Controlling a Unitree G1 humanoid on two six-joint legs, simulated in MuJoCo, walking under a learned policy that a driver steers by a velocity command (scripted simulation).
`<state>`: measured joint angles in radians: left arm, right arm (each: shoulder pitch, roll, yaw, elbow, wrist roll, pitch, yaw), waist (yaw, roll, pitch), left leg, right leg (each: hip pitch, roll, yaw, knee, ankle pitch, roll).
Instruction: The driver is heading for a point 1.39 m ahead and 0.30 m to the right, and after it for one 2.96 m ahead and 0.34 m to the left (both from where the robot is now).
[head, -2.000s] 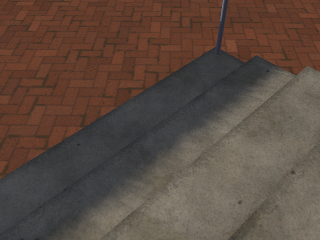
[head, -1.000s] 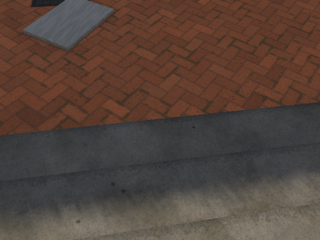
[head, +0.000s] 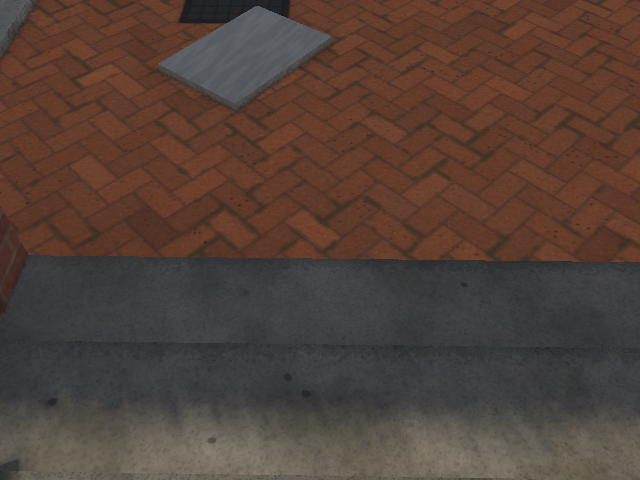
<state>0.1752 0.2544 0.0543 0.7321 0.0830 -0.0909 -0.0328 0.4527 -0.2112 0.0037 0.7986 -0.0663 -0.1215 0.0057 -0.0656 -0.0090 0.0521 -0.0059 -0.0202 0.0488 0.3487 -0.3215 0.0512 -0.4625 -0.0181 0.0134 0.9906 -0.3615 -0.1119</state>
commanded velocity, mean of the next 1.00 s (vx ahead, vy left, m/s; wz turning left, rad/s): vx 0.48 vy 0.00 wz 0.01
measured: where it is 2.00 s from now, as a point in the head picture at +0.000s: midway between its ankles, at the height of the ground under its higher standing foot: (341, 281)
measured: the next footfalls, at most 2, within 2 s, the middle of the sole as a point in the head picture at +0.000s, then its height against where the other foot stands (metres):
right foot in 0.34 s outside the picture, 0.12 m lower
left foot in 0.94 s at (292, 403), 0.12 m lower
